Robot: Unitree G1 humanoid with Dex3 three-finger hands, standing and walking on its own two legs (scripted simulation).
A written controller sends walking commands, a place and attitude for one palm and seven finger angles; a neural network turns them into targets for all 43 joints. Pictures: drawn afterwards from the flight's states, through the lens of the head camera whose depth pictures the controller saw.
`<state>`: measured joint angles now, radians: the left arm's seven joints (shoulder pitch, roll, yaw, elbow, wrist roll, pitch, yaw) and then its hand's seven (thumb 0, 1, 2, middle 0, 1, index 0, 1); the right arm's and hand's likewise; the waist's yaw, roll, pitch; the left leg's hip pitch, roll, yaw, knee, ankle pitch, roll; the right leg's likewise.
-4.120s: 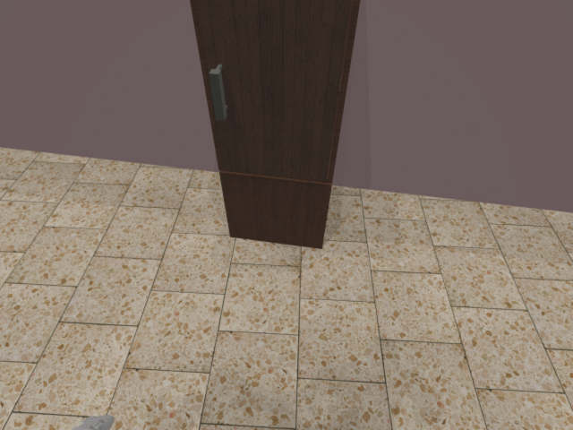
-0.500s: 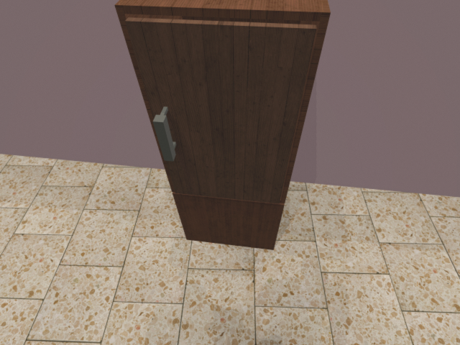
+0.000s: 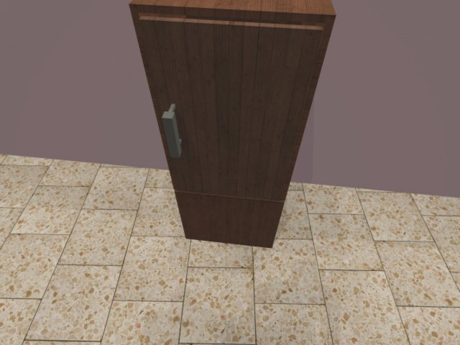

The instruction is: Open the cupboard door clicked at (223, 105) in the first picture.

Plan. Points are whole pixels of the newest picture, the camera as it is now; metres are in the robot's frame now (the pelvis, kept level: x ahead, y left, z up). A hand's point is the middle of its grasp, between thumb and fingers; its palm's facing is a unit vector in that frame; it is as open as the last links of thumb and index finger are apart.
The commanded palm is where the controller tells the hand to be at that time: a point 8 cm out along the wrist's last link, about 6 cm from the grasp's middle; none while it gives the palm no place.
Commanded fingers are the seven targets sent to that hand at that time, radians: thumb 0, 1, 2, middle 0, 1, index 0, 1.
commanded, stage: look again from close up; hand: left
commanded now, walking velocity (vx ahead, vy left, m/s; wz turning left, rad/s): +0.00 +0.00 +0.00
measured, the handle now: (174, 130) +0.63 +0.21 -0.03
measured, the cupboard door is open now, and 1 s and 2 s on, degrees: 0 0 0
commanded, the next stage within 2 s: shuffle to correct the standing spot in 0.42 s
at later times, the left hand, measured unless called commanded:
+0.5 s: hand out of the picture +0.01 +0.19 -0.17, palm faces +0.06 -0.97 -0.22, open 7.4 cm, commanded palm none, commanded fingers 0.00 0.90 0.90 -0.20 -0.30 -0.20 -0.30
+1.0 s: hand out of the picture -0.01 +0.17 -0.18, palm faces +0.05 -0.99 -0.16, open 7.4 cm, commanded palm none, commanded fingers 0.00 0.90 0.90 -0.20 -0.30 -0.20 -0.30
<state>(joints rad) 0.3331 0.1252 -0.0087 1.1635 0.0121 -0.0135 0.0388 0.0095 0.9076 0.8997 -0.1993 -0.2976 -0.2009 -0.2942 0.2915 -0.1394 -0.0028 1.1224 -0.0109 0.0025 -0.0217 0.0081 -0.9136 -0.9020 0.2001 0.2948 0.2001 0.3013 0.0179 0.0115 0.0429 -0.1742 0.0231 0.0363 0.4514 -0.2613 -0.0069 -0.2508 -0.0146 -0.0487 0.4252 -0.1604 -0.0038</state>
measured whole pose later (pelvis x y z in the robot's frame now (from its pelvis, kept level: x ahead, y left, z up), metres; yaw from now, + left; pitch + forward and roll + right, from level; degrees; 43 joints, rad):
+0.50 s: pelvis -0.01 +0.01 +0.00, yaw +1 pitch -3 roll +1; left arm 0.29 0.17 0.01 1.06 0.01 -0.01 0.03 0.01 0.91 0.90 -0.20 -0.30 -0.20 -0.29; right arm 0.33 -0.15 0.00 1.06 -0.02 -0.02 -0.02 0.01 -0.91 -0.90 0.20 0.29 0.20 0.30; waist 0.00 0.01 0.00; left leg -0.18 -0.01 0.03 0.48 -0.26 0.01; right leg -0.26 -0.05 -0.05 0.49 -0.18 0.00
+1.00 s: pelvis +0.03 +0.01 -0.01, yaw -2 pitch -1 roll +1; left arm 0.41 0.12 0.04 1.08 0.03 -0.01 0.01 0.01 0.91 0.90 -0.20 -0.30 -0.20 -0.29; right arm 0.43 -0.13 -0.01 1.07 -0.03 -0.04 -0.02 0.01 -0.91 -0.90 0.20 0.29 0.20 0.30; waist 0.01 -0.01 0.01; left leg -0.15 0.00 0.07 0.54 -0.37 0.02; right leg -0.31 -0.03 -0.03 0.65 -0.35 -0.05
